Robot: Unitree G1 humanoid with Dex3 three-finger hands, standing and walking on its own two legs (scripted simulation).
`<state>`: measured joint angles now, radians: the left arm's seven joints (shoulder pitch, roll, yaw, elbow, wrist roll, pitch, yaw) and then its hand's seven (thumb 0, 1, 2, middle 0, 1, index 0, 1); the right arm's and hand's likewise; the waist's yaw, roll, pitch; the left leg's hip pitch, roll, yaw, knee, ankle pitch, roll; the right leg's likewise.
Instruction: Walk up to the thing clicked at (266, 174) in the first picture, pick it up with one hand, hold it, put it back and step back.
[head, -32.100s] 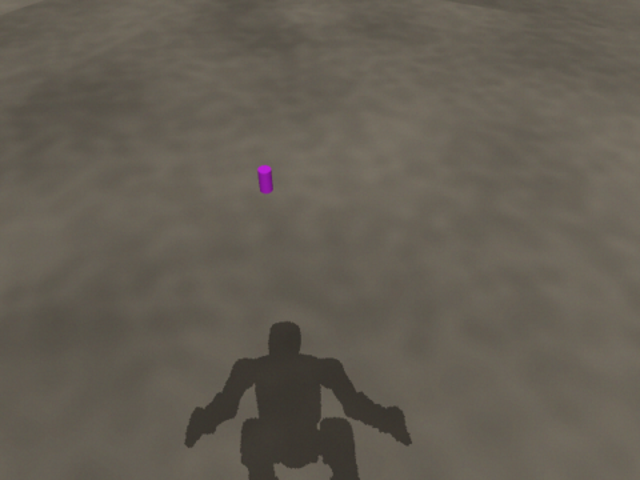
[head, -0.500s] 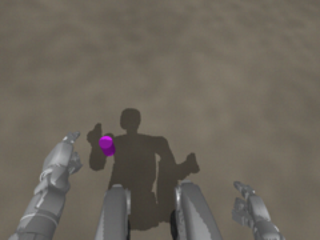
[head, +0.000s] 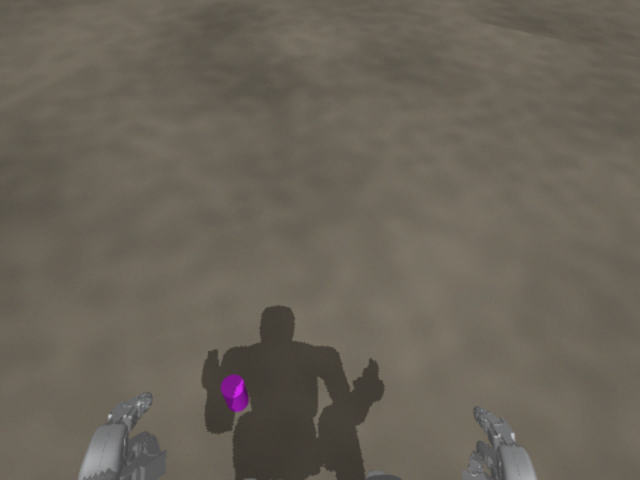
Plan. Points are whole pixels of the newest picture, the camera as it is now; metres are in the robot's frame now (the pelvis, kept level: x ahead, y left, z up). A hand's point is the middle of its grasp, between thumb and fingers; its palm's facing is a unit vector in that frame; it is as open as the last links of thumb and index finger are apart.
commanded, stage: home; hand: left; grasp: from above
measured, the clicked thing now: (235, 393) +0.46 +0.18 -0.64
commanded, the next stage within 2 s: none
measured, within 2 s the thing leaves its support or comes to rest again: neither
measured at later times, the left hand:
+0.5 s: hand out of the picture +0.17 +0.18 -0.03, palm faces +0.07 -0.98 -0.20, open 7.4 cm
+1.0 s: hand out of the picture +0.17 +0.18 -0.03, palm faces +0.06 -0.98 -0.20, open 7.3 cm
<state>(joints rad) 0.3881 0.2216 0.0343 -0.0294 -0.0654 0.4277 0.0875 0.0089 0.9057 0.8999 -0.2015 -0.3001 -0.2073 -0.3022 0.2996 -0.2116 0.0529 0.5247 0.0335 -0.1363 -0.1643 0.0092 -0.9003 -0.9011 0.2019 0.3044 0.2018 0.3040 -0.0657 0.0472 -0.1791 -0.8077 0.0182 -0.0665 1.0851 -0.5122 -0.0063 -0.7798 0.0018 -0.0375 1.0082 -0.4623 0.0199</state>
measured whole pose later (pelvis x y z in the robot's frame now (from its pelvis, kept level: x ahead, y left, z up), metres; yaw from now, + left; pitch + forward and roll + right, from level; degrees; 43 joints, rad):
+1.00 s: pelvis +0.00 +0.00 +0.01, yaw +1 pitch +9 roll -3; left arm 0.50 0.22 0.03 -0.13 -0.06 0.45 0.02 0.01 0.91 0.90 -0.20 -0.30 -0.21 -0.30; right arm 0.30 -0.22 0.03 0.54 0.01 -0.24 -0.19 0.01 -0.90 -0.90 0.20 0.30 0.20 0.30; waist -0.04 0.05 -0.17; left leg -0.68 0.02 -0.07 1.01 -0.49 -0.01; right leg -0.65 0.00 -0.04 0.94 -0.45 0.02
